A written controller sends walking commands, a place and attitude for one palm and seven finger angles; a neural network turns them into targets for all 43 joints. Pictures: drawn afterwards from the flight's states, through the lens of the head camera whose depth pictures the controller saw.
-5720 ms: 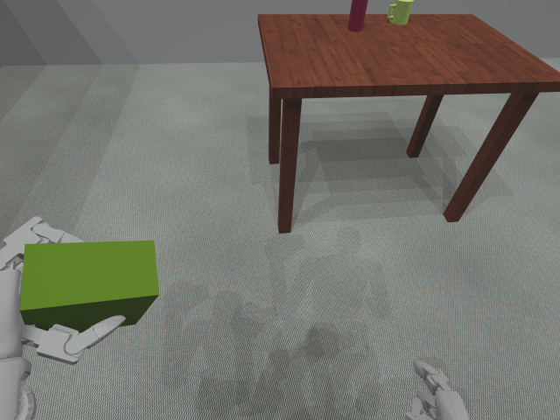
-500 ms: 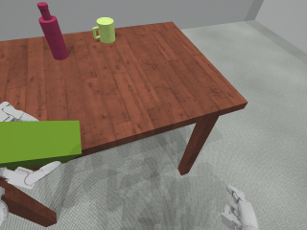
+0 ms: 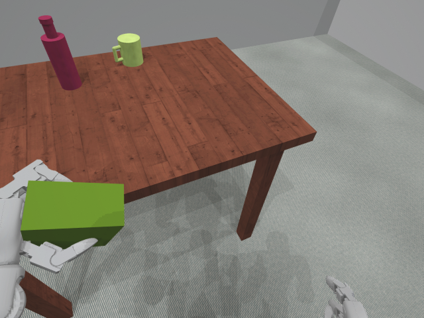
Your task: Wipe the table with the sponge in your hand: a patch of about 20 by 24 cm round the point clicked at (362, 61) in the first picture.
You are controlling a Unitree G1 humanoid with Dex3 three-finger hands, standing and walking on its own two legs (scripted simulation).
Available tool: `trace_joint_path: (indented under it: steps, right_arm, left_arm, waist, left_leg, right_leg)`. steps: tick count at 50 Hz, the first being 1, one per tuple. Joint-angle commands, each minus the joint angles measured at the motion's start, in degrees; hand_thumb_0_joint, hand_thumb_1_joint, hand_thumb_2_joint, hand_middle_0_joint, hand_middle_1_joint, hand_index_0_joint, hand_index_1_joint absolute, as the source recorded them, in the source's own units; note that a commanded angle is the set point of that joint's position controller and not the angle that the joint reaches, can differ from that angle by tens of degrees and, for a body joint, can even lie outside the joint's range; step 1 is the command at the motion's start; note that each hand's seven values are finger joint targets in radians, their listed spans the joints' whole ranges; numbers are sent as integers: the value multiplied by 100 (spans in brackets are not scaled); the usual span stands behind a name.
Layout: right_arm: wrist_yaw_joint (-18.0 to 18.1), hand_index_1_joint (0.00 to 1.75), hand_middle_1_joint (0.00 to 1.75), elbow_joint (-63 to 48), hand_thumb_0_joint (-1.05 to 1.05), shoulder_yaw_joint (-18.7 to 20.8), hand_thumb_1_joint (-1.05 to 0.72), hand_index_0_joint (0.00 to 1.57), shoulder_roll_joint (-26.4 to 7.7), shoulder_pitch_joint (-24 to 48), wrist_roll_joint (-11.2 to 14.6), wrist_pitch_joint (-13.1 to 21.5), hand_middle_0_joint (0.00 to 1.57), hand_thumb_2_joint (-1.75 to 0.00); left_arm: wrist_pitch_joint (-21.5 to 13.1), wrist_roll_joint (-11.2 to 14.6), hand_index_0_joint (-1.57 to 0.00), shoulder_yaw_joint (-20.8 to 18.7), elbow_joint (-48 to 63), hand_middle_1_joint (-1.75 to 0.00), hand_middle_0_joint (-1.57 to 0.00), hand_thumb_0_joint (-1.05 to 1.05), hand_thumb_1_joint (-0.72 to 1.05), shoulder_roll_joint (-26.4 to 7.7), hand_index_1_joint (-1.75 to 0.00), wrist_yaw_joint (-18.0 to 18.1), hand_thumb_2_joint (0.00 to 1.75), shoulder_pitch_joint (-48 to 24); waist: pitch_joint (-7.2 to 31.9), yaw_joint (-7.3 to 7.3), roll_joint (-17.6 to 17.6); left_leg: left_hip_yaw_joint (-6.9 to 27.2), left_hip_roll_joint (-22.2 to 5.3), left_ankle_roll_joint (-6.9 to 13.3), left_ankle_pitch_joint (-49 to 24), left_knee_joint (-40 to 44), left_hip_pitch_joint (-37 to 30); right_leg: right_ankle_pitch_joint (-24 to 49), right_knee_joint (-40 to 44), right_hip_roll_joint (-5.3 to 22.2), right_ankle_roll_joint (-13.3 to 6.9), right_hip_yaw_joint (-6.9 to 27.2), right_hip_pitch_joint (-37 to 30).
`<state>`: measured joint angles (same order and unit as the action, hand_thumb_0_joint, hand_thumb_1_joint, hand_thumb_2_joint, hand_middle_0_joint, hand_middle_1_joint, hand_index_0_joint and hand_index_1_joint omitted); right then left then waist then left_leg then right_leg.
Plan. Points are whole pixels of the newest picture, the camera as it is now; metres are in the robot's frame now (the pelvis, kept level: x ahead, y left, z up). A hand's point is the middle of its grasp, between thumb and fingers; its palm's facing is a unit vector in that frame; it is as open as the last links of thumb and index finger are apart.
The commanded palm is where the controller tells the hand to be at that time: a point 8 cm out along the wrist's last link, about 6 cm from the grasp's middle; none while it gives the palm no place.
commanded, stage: come to a stop and stand still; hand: left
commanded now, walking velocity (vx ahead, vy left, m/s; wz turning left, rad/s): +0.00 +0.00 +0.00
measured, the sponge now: (86, 218) +0.23 +0.21 +0.13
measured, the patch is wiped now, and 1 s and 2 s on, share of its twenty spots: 0.00 0.00 0.00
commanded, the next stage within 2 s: look again from close up in 0.90 s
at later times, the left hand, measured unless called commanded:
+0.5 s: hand (35, 184) +0.26 +0.29 +0.16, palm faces +0.41 -0.83 -0.37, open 10.1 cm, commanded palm +0.19 +0.31 +0.18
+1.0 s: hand (45, 175) +0.27 +0.28 +0.16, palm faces +0.39 -0.84 -0.38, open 10.1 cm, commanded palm +0.21 +0.31 +0.18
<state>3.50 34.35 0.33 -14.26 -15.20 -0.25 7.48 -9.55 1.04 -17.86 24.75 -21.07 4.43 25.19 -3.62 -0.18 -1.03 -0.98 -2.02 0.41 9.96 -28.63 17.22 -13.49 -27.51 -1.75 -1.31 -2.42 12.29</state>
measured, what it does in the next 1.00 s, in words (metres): shifts its weight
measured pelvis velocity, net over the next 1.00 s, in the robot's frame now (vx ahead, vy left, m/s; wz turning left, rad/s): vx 0.06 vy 0.02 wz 0.02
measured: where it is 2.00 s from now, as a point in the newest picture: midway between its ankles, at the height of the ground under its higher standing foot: outside the picture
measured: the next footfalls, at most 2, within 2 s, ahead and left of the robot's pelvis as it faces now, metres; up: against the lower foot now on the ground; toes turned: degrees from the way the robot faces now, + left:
none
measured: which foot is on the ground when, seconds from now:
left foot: down 0.00-1.00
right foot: down 0.00-1.00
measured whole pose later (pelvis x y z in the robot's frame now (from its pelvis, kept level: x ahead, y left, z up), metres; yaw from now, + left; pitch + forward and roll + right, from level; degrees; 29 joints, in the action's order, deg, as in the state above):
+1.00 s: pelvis +0.06 +0.02 +0.01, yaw +1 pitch +0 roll -1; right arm 3.0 32.6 -1.2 -11.8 -10.9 0.1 4.4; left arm -8.4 3.1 -19.6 27.8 -21.4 6.5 25.5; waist -2.0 -1.1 -0.4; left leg -0.2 0.7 1.9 10.8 -25.0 14.5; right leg -13.2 -20.4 0.1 0.8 -1.9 7.5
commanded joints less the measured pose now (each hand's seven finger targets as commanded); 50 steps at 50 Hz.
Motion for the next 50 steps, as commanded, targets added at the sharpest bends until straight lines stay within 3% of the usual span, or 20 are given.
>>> trace_joint_path:
  steps: [1,5,8,10,12,14,16,18,21,25,29,31,34,35,38,44,45,49,50]
  right_arm:
    - [7,30,30,-1078,0,147,-90,20,-492,839,-9,418,20,-90]
    - [-65,30,30,-1069,0,146,-90,20,-484,810,6,529,20,-90]
    - [-98,30,30,-1029,0,151,-90,20,-495,772,-13,499,20,-90]
    - [-90,30,30,-979,0,124,-90,20,-483,788,-28,482,20,-90]
    - [-80,30,30,-968,0,101,-90,20,-461,806,-39,460,20,-90]
    - [-61,30,30,-968,0,75,-90,20,-463,910,-60,459,20,-90]
    - [-48,30,30,-972,0,42,-90,20,-418,872,-66,449,20,-90]
    - [-57,30,30,-996,0,33,-90,20,-397,899,-73,430,20,-90]
    - [-69,30,30,-981,0,33,-90,20,-395,904,-69,417,20,-90]
    - [-79,30,30,-986,0,32,-90,20,-373,915,-40,342,20,-90]
    - [-77,30,30,-1018,0,59,-90,20,-396,964,-15,231,20,-90]
    - [-80,30,30,-1071,0,69,-90,20,-400,933,7,142,20,-90]
    - [-61,30,30,-1098,0,87,-90,20,-428,996,25,75,20,-90]
    - [-65,30,30,-1127,0,79,-90,20,-393,953,40,38,20,-90]
    - [-45,30,30,-1143,0,114,-90,20,-426,940,48,-7,20,-90]
    - [5,30,30,-1131,0,137,-90,20,-479,1013,53,-3,20,-90]
    - [3,30,30,-1128,0,123,-90,20,-439,960,56,-16,20,-90]
    - [21,30,30,-1086,0,138,-90,20,-478,996,51,-22,20,-90]
    - [22,30,30,-1090,0,117,-90,20,-437,966,49,-39,20,-90]
  left_arm:
    - [-601,63,-120,-1106,1554,-160,-120,0,10,-1226,-160,306,130,-1134]
    - [-607,64,-120,-810,1317,-160,-120,0,10,-883,-160,242,130,-620]
    - [-544,51,-120,-663,1170,-160,-120,0,10,-779,-160,224,130,-565]
    - [-511,49,-120,-629,1216,-160,-120,0,10,-779,-160,227,130,-723]
    - [-489,52,-120,-678,1204,-160,-120,0,10,-853,-160,244,130,-835]
    - [-475,41,-120,-799,1368,-160,-120,0,10,-1009,-160,249,130,-1032]
    - [-481,40,-120,-747,1400,-160,-120,0,10,-919,-160,268,130,-1071]
    - [-471,54,-120,-750,1438,-160,-120,0,10,-914,-160,274,130,-1047]
    - [-439,79,-120,-656,1570,-160,-120,0,10,-817,-160,261,130,-1072]
    - [-373,127,-120,-696,1493,-160,-120,0,10,-815,-160,269,130,-777]
    - [-317,158,-120,-855,1512,-160,-120,0,10,-963,-160,275,130,-501]
    - [-299,196,-120,-795,1569,-160,-120,0,10,-874,-160,267,130,-465]
    - [-267,220,-120,-967,1533,-160,-120,0,10,-1031,-160,288,130,-254]
    - [-262,244,-120,-856,1513,-160,-120,0,10,-888,-160,280,130,-237]
    - [-278,253,-120,-871,1583,-160,-120,0,10,-946,-160,298,130,-330]
    - [-292,246,-120,-938,1703,-160,-120,0,10,-1084,-160,352,130,-328]
    - [-297,253,-120,-825,1681,-160,-120,0,10,-943,-160,351,130,-323]
    - [-282,266,-120,-881,1468,-160,-120,0,10,-983,-160,353,130,-235]
    - [-273,269,-120,-786,1373,-160,-120,0,10,-864,-160,346,130,-236]
  waist:
    - [469,-149,1004]
    - [619,-175,867]
    - [453,-158,379]
    - [467,-115,512]
    - [567,-132,417]
    - [575,-133,718]
    - [785,-175,744]
    - [863,-188,557]
    - [1081,-158,672]
    - [1323,-170,571]
    - [1440,-172,619]
    - [1456,-157,572]
    - [1464,-168,531]
    - [1473,-155,473]
    - [1386,-134,478]
    - [1391,-148,690]
    - [1389,-138,695]
    - [1218,-141,503]
    - [1147,-138,479]
  left_leg:
    - [435,-92,116,1712,1133,-68]
    - [534,-110,92,1713,1291,-26]
    - [390,22,14,1563,1074,-66]
    - [414,5,-14,1260,1078,-328]
    - [472,-19,-16,1307,1157,-403]
    - [536,-52,-25,1292,1337,-541]
    - [732,-138,19,1278,1479,-460]
    - [604,-82,23,861,1276,-560]
    - [470,-32,-43,37,1074,-876]
    - [409,-22,-70,-1112,820,-1143]
    - [335,-14,-105,-1927,641,-1339]
    - [323,-25,-116,-2208,560,-1252]
    - [294,-6,-98,-2275,497,-1256]
    - [303,-26,-86,-2270,485,-1215]
    - [257,17,-72,-1987,506,-1150]
    - [313,-15,-62,-1826,600,-1183]
    - [343,-29,-54,-1765,616,-1117]
    - [329,14,-57,-1247,694,-976]
    - [348,1,-48,-1119,728,-892]
  right_leg:
    - [-1357,849,200,5,325,-3]
    - [-1017,864,139,30,234,-279]
    - [-1327,1249,237,10,405,10]
    - [-1102,1246,223,23,334,163]
    - [-1010,1252,196,55,330,116]
    - [-778,1131,112,67,266,148]
    - [-400,920,69,79,222,-219]
    - [-58,1024,125,76,257,-292]
    - [439,916,147,76,200,-329]
    - [1032,813,180,102,115,-437]
    - [1429,731,180,122,54,-426]
    - [1602,693,195,132,38,-549]
    - [1774,699,235,123,52,-562]
    - [1776,704,257,125,52,-625]
    - [1753,798,271,143,96,-584]
    - [1438,735,254,142,66,-552]
    - [1391,733,273,133,67,-606]
    - [1180,909,292,131,114,-518]
    - [1110,936,308,128,125,-527]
